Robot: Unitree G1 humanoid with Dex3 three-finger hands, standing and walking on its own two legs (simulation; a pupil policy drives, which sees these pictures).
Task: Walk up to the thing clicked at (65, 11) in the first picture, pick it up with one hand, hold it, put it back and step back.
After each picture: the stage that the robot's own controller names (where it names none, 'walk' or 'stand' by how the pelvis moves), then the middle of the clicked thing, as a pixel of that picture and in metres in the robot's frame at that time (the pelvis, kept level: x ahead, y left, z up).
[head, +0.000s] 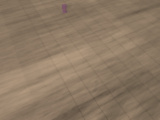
stand; (64, 8) +2.14 +0.27 -0.72
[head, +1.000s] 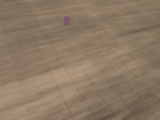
walk; (66, 20) +1.99 +0.19 -0.70
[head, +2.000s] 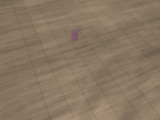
walk; (74, 35) +1.37 +0.09 -0.69
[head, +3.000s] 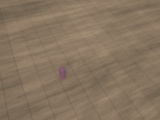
walk; (62, 73) +0.89 +0.16 -0.71
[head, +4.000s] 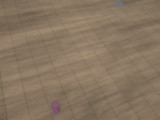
walk; (55, 107) +0.55 +0.17 -0.71
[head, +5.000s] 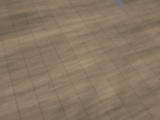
walk; out of the picture +0.36 +0.15 -0.72
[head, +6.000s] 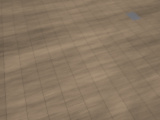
stand; out of the picture +0.33 +0.18 -0.72
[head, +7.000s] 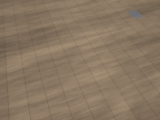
stand; out of the picture +0.33 +0.18 -0.72
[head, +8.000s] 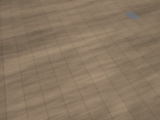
stand; out of the picture +0.32 +0.19 -0.73
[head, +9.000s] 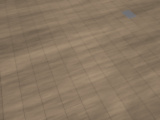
stand; out of the picture +0.31 +0.19 -0.73
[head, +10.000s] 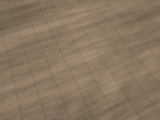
go down; out of the picture +0.33 +0.19 -0.69
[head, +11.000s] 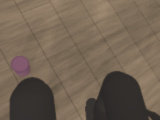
go down; (21, 66) +0.40 +0.21 -0.29
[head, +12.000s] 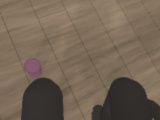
close in; (33, 68) +0.40 +0.20 -0.30
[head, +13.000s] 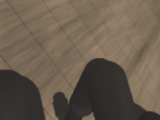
close in; out of the picture +0.39 +0.24 -0.22
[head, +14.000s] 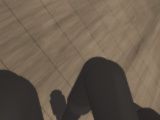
close; out of the picture +0.38 +0.25 -0.22
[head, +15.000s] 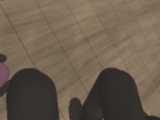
lift; out of the picture +0.32 +0.24 -0.16
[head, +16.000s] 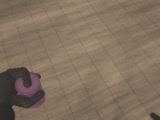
lift; (31, 91) +0.31 +0.18 +0.01
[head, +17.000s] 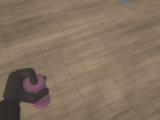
hold; (38, 91) +0.32 +0.17 +0.00
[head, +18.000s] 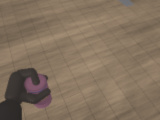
hold; (39, 91) +0.32 +0.17 +0.01
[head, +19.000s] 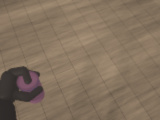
crouch; (32, 88) +0.34 +0.18 -0.06
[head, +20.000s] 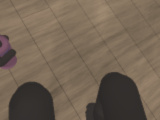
lower; (2, 53) +0.43 +0.23 -0.11
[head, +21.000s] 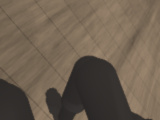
lower; out of the picture +0.41 +0.26 -0.23
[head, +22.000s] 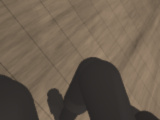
lower; out of the picture +0.40 +0.27 -0.23
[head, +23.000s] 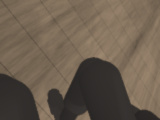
lower; out of the picture +0.39 +0.27 -0.23
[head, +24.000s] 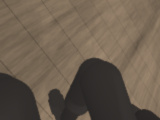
lower; out of the picture +0.39 +0.27 -0.23
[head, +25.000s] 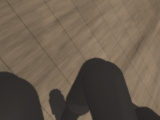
open; out of the picture +0.38 +0.25 -0.23
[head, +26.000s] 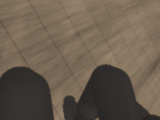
stand; out of the picture +0.38 +0.24 -0.24
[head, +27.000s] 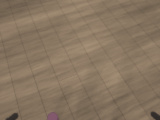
stand; (53, 119) +0.34 +0.17 -0.60
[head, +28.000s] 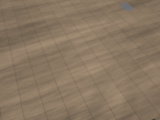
stand; out of the picture +0.33 +0.18 -0.67
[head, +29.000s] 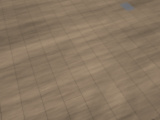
stand; out of the picture +0.33 +0.17 -0.67
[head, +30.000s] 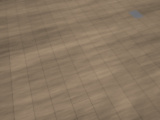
stand; out of the picture +0.36 +0.16 -0.72
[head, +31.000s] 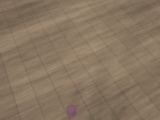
walk; (71, 111) +0.42 +0.08 -0.70
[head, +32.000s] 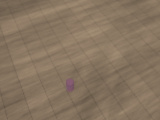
walk; (70, 85) +0.63 +0.09 -0.69
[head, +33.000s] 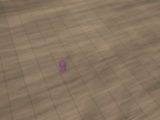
stand; (62, 66) +0.94 +0.17 -0.71
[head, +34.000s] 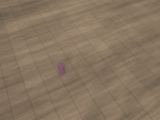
stand; (61, 69) +0.93 +0.21 -0.71
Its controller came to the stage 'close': yes
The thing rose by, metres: 0.70
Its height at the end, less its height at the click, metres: +0.00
